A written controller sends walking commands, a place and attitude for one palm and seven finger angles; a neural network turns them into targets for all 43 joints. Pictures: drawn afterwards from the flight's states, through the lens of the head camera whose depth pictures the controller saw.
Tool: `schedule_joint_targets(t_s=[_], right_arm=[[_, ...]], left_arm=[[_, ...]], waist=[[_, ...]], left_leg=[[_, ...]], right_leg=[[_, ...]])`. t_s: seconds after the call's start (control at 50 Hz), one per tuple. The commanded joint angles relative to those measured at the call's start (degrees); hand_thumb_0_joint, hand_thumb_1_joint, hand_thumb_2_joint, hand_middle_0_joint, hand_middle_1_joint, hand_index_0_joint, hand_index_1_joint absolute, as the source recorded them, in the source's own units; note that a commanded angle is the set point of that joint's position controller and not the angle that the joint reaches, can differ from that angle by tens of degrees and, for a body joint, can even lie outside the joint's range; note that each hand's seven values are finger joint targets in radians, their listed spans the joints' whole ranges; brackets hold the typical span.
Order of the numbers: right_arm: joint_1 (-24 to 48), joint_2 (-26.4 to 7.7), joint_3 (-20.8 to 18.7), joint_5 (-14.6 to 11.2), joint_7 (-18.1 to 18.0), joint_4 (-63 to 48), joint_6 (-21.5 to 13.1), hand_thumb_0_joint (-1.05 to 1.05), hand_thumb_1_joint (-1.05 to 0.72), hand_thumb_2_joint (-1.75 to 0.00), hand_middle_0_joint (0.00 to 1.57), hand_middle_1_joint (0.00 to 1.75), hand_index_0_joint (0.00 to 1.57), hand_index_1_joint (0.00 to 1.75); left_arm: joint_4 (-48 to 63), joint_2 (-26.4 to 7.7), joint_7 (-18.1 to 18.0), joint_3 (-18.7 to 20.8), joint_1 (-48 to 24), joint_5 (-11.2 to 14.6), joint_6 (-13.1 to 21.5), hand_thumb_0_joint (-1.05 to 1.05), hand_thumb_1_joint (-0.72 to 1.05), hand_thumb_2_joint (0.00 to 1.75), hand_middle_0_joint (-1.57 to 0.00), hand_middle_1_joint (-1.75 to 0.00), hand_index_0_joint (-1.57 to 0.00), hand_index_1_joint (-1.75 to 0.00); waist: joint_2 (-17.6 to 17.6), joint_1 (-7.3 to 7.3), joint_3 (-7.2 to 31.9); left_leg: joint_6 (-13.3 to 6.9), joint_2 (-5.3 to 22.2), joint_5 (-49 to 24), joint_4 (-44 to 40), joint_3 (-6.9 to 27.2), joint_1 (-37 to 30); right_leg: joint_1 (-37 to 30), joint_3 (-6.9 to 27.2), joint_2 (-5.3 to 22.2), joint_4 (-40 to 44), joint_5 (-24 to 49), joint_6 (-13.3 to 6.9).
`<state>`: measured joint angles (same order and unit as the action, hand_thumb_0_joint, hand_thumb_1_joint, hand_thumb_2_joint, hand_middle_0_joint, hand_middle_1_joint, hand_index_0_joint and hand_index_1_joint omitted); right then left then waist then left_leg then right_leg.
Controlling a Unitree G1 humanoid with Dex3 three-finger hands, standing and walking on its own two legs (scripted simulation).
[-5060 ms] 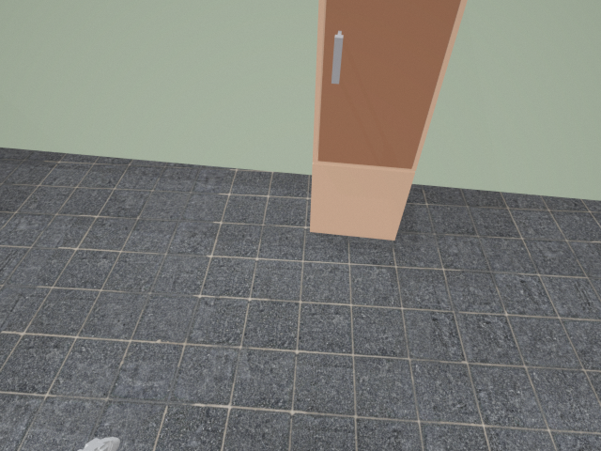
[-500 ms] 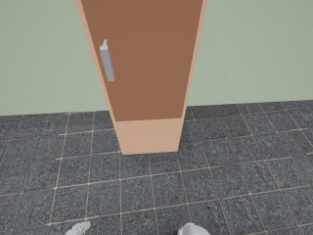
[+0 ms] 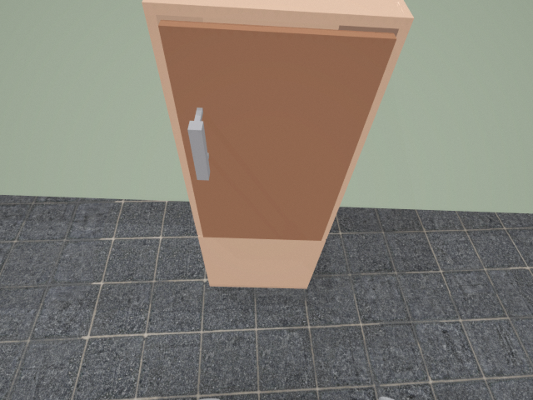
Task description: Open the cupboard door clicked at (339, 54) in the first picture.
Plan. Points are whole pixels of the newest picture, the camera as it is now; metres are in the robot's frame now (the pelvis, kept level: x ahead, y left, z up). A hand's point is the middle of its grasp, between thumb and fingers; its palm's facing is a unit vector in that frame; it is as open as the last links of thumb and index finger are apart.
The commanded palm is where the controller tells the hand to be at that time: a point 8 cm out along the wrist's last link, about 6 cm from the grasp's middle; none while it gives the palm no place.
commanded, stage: come to a stop and stand still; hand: left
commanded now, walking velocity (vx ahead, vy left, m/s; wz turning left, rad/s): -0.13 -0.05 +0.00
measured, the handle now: (201, 144) +0.52 +0.18 +0.04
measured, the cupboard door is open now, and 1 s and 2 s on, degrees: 0 0 0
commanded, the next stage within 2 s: look again from close up in 0.84 s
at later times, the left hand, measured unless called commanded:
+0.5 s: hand out of the picture +0.00 +0.13 -0.15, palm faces +0.09 -0.96 -0.26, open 7.3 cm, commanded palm none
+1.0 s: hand out of the picture -0.05 +0.15 -0.18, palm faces +0.04 -0.99 -0.16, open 7.4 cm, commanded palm none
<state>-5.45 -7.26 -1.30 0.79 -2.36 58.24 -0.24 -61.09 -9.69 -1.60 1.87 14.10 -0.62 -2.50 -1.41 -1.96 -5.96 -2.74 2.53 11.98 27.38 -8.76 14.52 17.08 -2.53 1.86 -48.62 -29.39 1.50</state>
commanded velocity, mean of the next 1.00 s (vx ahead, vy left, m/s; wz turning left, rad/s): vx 0.02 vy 0.05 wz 0.00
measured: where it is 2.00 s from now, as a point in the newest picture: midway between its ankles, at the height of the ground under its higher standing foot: outside the picture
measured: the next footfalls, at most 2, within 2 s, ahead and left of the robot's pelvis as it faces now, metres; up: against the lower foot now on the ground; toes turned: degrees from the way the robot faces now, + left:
right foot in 0.20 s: +0.03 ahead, -0.17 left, +0.00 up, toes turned -3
left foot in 0.62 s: -0.03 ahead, +0.09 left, +0.00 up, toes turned +5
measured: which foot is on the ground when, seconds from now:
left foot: down 0.00-0.20, up 0.22-0.60, down 0.62-1.00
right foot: up 0.00-0.18, down 0.20-1.00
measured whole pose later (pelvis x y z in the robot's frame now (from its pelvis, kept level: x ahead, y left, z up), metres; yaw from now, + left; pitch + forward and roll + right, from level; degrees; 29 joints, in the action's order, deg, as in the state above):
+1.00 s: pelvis -0.04 -0.02 +0.00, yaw +2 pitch -1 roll +0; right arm -15.6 -9.3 -0.2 0.9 -0.8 61.4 -0.9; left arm -63.1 -9.7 -0.7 -0.5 16.0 -1.2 -0.1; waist -1.6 -0.5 -2.6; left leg -0.6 0.2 16.3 25.3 -3.6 7.8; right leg 13.0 -3.5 5.1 -26.5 -12.0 2.3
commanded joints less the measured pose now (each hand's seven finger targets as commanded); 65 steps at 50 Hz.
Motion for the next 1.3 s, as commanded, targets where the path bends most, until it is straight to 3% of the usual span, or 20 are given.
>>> schedule_joint_targets(t_s=[0.0, 0.1, 0.14, 0.16, 0.18, 0.2, 0.24, 0.32, 0.44, 0.52, 0.56, 0.6, 0.64, 0.74, 0.9, 0.92, 0.96, 0.98, 1.04, 1.28], right_arm=[[-5.63, -13.29, -4.41, 0.49, -0.90, -1.99, 1.28, 0.00, -0.90, -0.90, 0.20, 0.30, 0.20, 0.30], [-1.74, -12.30, -4.49, 0.64, 0.46, -3.04, 1.37, 0.00, -0.90, -0.90, 0.20, 0.30, 0.20, 0.30], [-1.51, -10.76, -4.07, 0.06, 1.10, -2.87, 1.43, 0.00, -0.90, -0.90, 0.20, 0.30, 0.20, 0.30], [-2.73, -7.46, -3.55, -0.53, 1.58, -2.86, 1.52, 0.00, -0.90, -0.90, 0.20, 0.30, 0.20, 0.30], [-3.50, -4.33, -2.73, -0.67, 2.09, -4.08, 1.92, 0.00, -0.90, -0.90, 0.20, 0.30, 0.20, 0.30], [-1.02, -6.54, -3.02, -0.35, 2.21, -4.51, 2.96, 0.00, -0.90, -0.90, 0.20, 0.30, 0.20, 0.30], [-1.69, -7.89, -3.16, 0.24, 2.41, -3.64, 3.49, 0.00, -0.90, -0.90, 0.20, 0.30, 0.20, 0.30], [-5.86, -8.27, -2.88, 0.08, 2.64, -1.60, 2.32, 0.00, -0.90, -0.90, 0.20, 0.30, 0.20, 0.30], [-5.23, -7.06, -2.15, -0.23, 2.15, -2.86, 1.89, 0.00, -0.90, -0.90, 0.20, 0.30, 0.20, 0.30], [-10.48, -6.13, -1.66, -0.40, 1.67, -0.59, 1.20, 0.00, -0.90, -0.90, 0.20, 0.30, 0.20, 0.30], [-13.85, -7.90, -1.53, -0.22, 1.37, 1.05, 0.29, 0.00, -0.90, -0.90, 0.20, 0.30, 0.20, 0.30], [-10.94, -11.73, -1.62, 0.23, 1.13, -0.01, 0.08, 0.00, -0.90, -0.90, 0.20, 0.30, 0.20, 0.30], [-8.02, -10.66, -1.17, 0.13, 0.85, 0.64, -0.19, 0.00, -0.90, -0.90, 0.20, 0.30, 0.20, 0.30], [-10.03, -8.54, -0.49, -0.23, 0.57, 2.73, -0.55, 0.00, -0.90, -0.90, 0.20, 0.30, 0.20, 0.30], [-12.32, -7.44, -0.05, -0.37, 0.41, 4.60, -1.12, 0.00, -0.90, -0.90, 0.20, 0.30, 0.20, 0.30], [-8.32, -17.22, -1.30, 0.01, 1.12, -2.37, -1.40, 0.00, -0.90, -0.90, 0.20, 0.30, 0.20, 0.30], [-8.99, -15.42, -2.71, 0.29, 0.12, -4.44, -3.61, 0.00, -0.90, -0.90, 0.20, 0.30, 0.20, 0.30], [-9.72, -14.74, -2.72, 0.21, -0.16, -4.72, -3.42, 0.00, -0.90, -0.90, 0.20, 0.30, 0.20, 0.30], [-10.41, -14.42, -2.79, 0.24, 0.00, -5.69, -2.32, 0.00, -0.90, -0.90, 0.20, 0.30, 0.20, 0.30], [-4.47, -19.18, -2.27, 0.35, 1.52, -6.39, -1.53, 0.00, -0.90, -0.90, 0.20, 0.30, 0.20, 0.30]], left_arm=[[5.02, -4.35, -0.56, 2.47, 2.36, -0.21, 0.16, 0.00, 0.90, 0.90, -0.20, -0.30, -0.20, -0.30], [5.13, -2.76, -0.35, 1.89, 5.36, -0.28, 0.70, 0.00, 0.90, 0.90, -0.20, -0.30, -0.20, -0.30], [3.48, -3.72, -0.44, 1.73, 9.34, -0.71, 1.70, 0.00, 0.90, 0.90, -0.20, -0.30, -0.20, -0.30], [3.65, -7.00, -0.69, 1.67, 8.55, -1.31, 2.47, 0.00, 0.90, 0.90, -0.20, -0.30, -0.20, -0.30], [4.98, -11.29, -0.70, 1.86, 4.54, -1.44, 2.92, 0.00, 0.90, 0.90, -0.20, -0.30, -0.20, -0.30], [6.19, -13.04, -0.47, 2.08, 3.86, -1.20, 2.52, 0.00, 0.90, 0.90, -0.20, -0.30, -0.20, -0.30], [6.32, -11.91, -0.68, 2.33, 0.10, -1.26, 2.58, 0.00, 0.90, 0.90, -0.20, -0.30, -0.20, -0.30], [6.35, -10.94, -0.60, 2.44, 0.76, -1.01, 3.05, 0.00, 0.90, 0.90, -0.20, -0.30, -0.20, -0.30], [4.44, -11.86, -0.82, 3.08, 4.78, -1.23, 2.89, 0.00, 0.90, 0.90, -0.20, -0.30, -0.20, -0.30], [3.65, -11.28, -0.74, 2.76, 1.52, -0.78, 2.55, 0.00, 0.90, 0.90, -0.20, -0.30, -0.20, -0.30], [3.89, -8.58, -0.61, 2.12, 0.14, -0.05, 2.18, 0.00, 0.90, 0.90, -0.20, -0.30, -0.20, -0.30], [4.08, -4.98, -0.23, 1.32, 1.11, -0.08, 1.85, 0.00, 0.90, 0.90, -0.20, -0.30, -0.20, -0.30], [2.50, -4.46, 0.00, 0.69, -0.48, -0.44, 1.54, 0.00, 0.90, 0.90, -0.20, -0.30, -0.20, -0.30], [-1.16, -5.44, 0.10, -0.08, 2.14, -0.35, 2.17, 0.00, 0.90, 0.90, -0.20, -0.30, -0.20, -0.30], [-3.12, -4.58, -0.15, -0.77, 3.49, -0.17, 2.70, 0.00, 0.90, 0.90, -0.20, -0.30, -0.20, -0.30], [3.23, -16.50, -0.20, -0.81, 1.11, -0.99, 4.24, 0.00, 0.90, 0.90, -0.20, -0.30, -0.20, -0.30], [4.74, -12.79, -0.35, 0.66, 2.30, -0.72, 4.65, 0.00, 0.90, 0.90, -0.20, -0.30, -0.20, -0.30], [5.06, -11.08, -0.37, 0.63, 2.86, -0.56, 4.56, 0.00, 0.90, 0.90, -0.20, -0.30, -0.20, -0.30], [6.51, -9.99, -0.29, 0.63, 2.64, -0.70, 3.57, 0.00, 0.90, 0.90, -0.20, -0.30, -0.20, -0.30], [9.30, -16.91, 0.54, 1.11, -4.27, -0.34, 3.73, 0.00, 0.90, 0.90, -0.20, -0.30, -0.20, -0.30]], waist=[[6.60, 2.72, 12.17], [12.15, 1.39, 11.83], [7.29, -0.68, 11.24], [-2.82, -0.23, 9.05], [-13.42, 1.46, 5.68], [-11.25, -0.79, 4.52], [-12.48, 0.57, -0.37], [-6.76, 0.43, 2.63], [-9.17, -1.93, 5.59], [-9.53, 0.73, 7.65], [-3.18, 2.09, 8.34], [6.29, 0.36, 6.33], [9.68, 0.21, 2.52], [3.27, 0.49, 2.33], [2.99, 1.18, 2.71], [2.21, 2.66, -3.75], [9.03, 2.08, 13.39], [6.60, 2.29, 14.81], [0.18, 2.36, 7.77], [0.86, 1.98, 2.59]], left_leg=[[-8.61, 17.72, -46.47, -3.17, 12.09, -15.21], [-5.97, 14.70, -27.13, -4.12, 10.01, -6.96], [-2.15, 10.29, -10.51, -0.06, 8.02, -0.47], [1.60, 4.64, 3.29, 5.83, 5.14, 3.74], [4.22, -0.34, 16.00, 10.35, 3.60, 8.21], [3.79, -0.12, 19.33, 16.73, 7.45, 5.35], [2.98, 0.26, 14.68, 23.64, 10.43, 8.72], [4.40, -0.32, 9.90, 24.70, 8.65, 10.33], [4.99, -0.96, 13.45, 14.93, 7.25, 8.36], [4.55, -1.93, 4.97, -0.52, 5.33, -2.82], [3.09, 1.78, -2.09, -7.49, 8.23, -10.92], [-0.69, 10.56, -3.63, -9.47, 16.01, -3.87], [-0.72, 9.11, 0.77, -13.67, 15.48, 1.86], [1.37, 5.12, -1.22, -10.90, 11.08, -0.58], [1.88, 4.41, -3.68, -10.79, 10.09, -3.11], [2.31, 1.31, -6.34, -10.37, 10.64, 0.56], [0.80, 3.98, -19.19, -2.46, 11.96, -6.53], [0.43, 4.30, -18.60, -1.42, 11.89, -6.91], [0.05, 3.70, -10.93, -1.21, 11.05, -0.89], [0.62, 3.33, 1.18, -6.41, 11.30, 1.77]], right_leg=[[9.27, 3.62, 0.36, -9.23, -0.73, 0.58], [-0.46, -0.37, 0.79, 7.20, 5.64, -0.22], [-9.01, -1.24, 1.07, 21.61, 17.96, 0.15], [-8.95, 6.54, 7.28, 29.47, 20.45, -1.11], [-4.28, 18.72, 17.82, 34.36, 20.20, -5.87], [3.66, 21.35, 20.65, 37.93, 9.80, -9.62], [5.61, 22.24, 18.77, 39.30, 4.59, -10.04], [-4.13, 13.07, 15.94, 33.06, 24.10, -9.29], [-11.30, 12.70, 16.78, 30.27, 35.03, -11.12], [-7.28, 9.82, 13.33, 27.73, 31.36, -8.22], [-0.95, 6.32, 8.57, 24.05, 22.12, -4.52], [-1.29, 0.54, 3.33, 22.08, 13.89, -1.27], [-5.01, -0.91, 2.74, 21.25, 16.22, -0.20], [-7.54, 1.68, 4.40, 26.32, 22.27, -0.89], [-7.57, 1.99, 4.98, 27.76, 23.71, -0.93], [-5.02, 1.25, 2.83, 23.83, 21.75, -2.40], [-7.69, 1.79, 4.46, 19.22, 26.28, -3.59], [-7.71, 1.42, 4.28, 19.22, 26.60, -3.61], [-6.36, 1.23, 4.13, 19.18, 25.83, -3.41], [-5.64, 3.98, 5.15, 25.19, 18.54, -2.62]])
